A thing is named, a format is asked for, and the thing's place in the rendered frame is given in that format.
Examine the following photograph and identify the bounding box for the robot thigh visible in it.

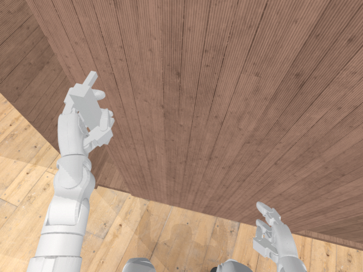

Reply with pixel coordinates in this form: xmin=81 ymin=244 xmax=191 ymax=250
xmin=216 ymin=261 xmax=253 ymax=272
xmin=122 ymin=257 xmax=156 ymax=272

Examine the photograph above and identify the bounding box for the robot right hand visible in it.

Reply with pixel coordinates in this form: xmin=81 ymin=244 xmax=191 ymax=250
xmin=253 ymin=202 xmax=298 ymax=265

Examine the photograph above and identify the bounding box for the left robot thigh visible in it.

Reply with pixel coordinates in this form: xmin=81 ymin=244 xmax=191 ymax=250
xmin=122 ymin=257 xmax=156 ymax=272

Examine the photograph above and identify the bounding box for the right robot thigh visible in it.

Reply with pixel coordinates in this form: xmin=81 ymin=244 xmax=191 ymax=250
xmin=216 ymin=261 xmax=253 ymax=272

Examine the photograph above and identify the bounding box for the robot left forearm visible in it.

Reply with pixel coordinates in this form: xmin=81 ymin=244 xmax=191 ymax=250
xmin=26 ymin=154 xmax=95 ymax=272

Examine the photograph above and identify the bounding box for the wardrobe door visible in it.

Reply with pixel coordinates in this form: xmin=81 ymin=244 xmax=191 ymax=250
xmin=26 ymin=0 xmax=363 ymax=234
xmin=307 ymin=215 xmax=363 ymax=244

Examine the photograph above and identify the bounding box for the robot right forearm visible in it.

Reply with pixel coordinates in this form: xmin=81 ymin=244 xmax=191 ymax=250
xmin=277 ymin=256 xmax=307 ymax=272

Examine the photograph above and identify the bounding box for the robot left hand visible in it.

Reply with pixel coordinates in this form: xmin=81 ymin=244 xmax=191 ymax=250
xmin=58 ymin=87 xmax=113 ymax=157

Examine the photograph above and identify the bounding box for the handle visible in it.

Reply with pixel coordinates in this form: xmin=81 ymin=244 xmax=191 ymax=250
xmin=69 ymin=71 xmax=115 ymax=145

